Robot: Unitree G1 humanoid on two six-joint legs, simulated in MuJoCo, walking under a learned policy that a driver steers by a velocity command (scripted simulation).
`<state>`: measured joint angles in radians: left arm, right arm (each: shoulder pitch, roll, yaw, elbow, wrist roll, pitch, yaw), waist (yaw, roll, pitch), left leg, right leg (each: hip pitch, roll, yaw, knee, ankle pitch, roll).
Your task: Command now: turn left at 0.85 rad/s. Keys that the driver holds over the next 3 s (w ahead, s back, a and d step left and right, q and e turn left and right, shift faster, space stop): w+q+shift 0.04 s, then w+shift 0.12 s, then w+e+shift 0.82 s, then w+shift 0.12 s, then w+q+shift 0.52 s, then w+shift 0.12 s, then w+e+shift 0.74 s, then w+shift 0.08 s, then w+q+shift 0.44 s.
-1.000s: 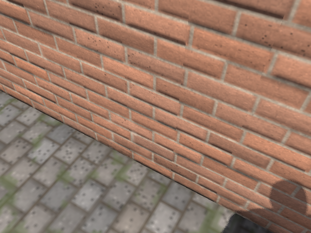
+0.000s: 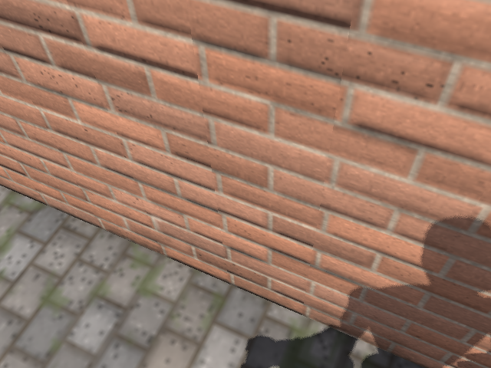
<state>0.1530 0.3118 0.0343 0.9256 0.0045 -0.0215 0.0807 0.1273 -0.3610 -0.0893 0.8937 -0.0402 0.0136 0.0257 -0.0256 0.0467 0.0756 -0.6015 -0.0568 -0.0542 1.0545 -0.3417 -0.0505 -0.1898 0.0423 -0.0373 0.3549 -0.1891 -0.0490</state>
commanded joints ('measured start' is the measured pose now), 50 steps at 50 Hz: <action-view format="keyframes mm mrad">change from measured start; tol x32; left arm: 1 -15 78 7 -57 -13 -26 -23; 17 311 206 117 140 44 5 9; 50 -78 203 71 -140 -5 67 -93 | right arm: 1 21 -26 9 -55 1 18 18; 50 -41 -63 32 -122 12 -23 -34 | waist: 1 -6 -123 -63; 20 62 -276 -9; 24 -49 239 -181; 44 121 -370 -81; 50 23 -95 -105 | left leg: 1 -61 79 61 121 -1 -7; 10 -181 61 -159 -18 -24 40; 23 855 208 -50 -813 82 160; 25 630 288 -91 -856 -13 205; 41 563 436 127 -426 1325 45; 43 238 269 233 -96 852 -72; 44 2 56 173 124 -209 -74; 50 133 58 55 -176 -25 -28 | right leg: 1 82 -222 38 -48 453 -137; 8 442 -511 325 -12 471 -153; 20 -65 -335 252 -172 -27 -71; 24 -499 -25 -63 495 -404 29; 29 -391 -94 -27 792 -255 16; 41 -45 -44 -37 249 -279 -122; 44 153 -321 533 -58 379 -377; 50 86 -185 316 18 424 -205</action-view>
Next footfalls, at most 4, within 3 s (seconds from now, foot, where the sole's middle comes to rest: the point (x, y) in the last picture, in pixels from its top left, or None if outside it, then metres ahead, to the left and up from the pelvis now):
0.44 left None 0.04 0.27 -0.78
0.82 right None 0.03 0.16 -0.78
1.16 left None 0.14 0.36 -0.78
1.48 right None -0.02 0.21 -0.78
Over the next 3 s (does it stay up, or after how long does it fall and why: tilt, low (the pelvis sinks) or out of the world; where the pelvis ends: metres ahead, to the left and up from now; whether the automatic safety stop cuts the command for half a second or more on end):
stays up -0.04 0.48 -0.01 its command is cut before an obstacle from the start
